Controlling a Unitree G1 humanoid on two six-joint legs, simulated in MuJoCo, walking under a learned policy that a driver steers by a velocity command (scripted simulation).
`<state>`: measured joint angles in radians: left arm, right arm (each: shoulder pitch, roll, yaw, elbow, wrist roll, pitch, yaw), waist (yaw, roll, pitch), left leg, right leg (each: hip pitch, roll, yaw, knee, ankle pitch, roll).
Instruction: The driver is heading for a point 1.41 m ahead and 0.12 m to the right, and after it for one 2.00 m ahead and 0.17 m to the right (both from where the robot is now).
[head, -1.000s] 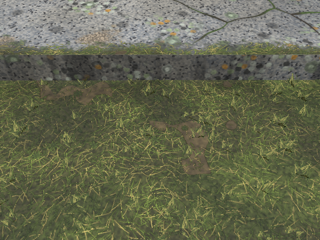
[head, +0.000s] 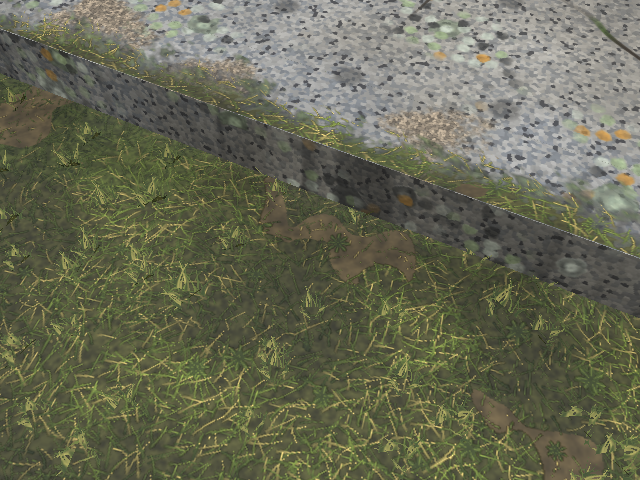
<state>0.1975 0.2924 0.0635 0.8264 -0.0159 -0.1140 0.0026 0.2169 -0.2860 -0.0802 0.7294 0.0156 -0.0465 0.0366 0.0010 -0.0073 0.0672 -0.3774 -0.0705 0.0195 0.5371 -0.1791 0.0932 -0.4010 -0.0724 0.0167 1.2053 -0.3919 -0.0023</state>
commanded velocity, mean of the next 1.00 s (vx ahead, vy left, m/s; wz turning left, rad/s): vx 0.50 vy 0.00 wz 0.14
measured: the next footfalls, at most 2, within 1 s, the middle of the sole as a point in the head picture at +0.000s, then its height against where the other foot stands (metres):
right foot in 0.40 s outside the picture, level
left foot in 0.90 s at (279, 367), level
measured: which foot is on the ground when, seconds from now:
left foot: down 0.00-0.40, up 0.42-0.88, down 0.90-1.00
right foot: up 0.00-0.38, down 0.40-0.92, up 0.94-1.00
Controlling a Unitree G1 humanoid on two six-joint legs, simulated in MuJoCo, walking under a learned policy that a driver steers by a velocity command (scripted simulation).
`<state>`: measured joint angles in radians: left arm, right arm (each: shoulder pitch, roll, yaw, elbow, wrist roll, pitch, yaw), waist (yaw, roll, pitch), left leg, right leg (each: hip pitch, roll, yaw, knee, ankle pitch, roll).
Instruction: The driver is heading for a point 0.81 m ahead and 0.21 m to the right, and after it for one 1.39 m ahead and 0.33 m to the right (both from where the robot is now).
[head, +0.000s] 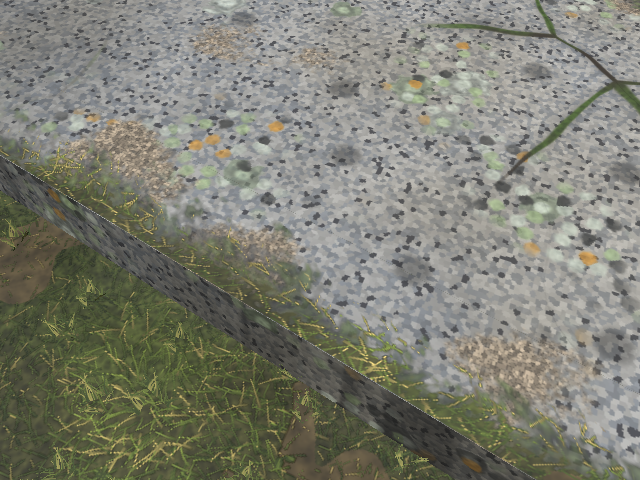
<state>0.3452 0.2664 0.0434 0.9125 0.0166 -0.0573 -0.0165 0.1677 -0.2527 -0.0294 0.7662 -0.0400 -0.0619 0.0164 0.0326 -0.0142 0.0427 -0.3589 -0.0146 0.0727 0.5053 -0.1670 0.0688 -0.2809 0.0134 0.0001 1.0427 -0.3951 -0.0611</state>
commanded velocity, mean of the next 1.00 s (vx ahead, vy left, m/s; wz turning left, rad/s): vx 0.50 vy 0.00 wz -0.36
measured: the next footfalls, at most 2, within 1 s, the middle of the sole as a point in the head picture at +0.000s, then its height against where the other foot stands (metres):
right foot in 0.40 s outside the picture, level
left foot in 0.86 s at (323, 454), level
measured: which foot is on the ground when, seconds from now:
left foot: down 0.00-0.42, up 0.44-0.84, down 0.86-1.00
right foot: up 0.00-0.38, down 0.40-0.86, up 0.88-1.00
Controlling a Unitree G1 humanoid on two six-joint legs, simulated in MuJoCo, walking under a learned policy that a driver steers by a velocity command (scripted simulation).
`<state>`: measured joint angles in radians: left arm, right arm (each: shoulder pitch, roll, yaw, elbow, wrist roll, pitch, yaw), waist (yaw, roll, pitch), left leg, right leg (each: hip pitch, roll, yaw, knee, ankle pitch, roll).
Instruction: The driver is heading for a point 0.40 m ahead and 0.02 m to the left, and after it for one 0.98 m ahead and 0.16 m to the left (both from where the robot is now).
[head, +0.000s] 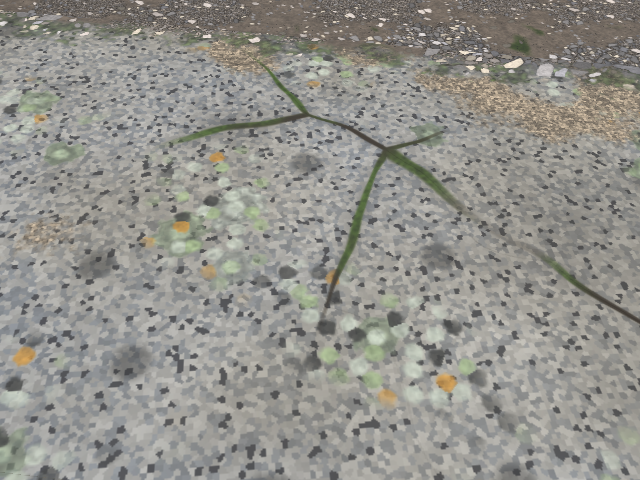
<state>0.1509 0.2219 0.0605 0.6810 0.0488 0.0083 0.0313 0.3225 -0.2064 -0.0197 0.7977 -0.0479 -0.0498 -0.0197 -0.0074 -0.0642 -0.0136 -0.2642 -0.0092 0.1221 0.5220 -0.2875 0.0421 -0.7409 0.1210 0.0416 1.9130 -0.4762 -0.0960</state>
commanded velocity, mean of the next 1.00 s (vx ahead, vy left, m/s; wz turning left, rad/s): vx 0.44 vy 0.00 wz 0.17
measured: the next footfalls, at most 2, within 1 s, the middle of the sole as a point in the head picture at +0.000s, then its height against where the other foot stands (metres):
right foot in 0.26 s outside the picture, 0.19 m higher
left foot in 0.84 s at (300, 409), level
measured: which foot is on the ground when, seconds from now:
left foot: down 0.00-0.30, up 0.32-0.82, down 0.84-1.00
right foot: up 0.00-0.24, down 0.26-0.82, up 0.84-1.00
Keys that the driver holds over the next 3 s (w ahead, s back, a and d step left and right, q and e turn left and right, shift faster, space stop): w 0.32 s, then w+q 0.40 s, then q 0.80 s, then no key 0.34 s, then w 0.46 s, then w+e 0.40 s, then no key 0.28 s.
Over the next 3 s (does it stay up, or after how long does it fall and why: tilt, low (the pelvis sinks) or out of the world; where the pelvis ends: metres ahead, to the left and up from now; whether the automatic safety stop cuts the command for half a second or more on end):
stays up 0.86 0.21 0.18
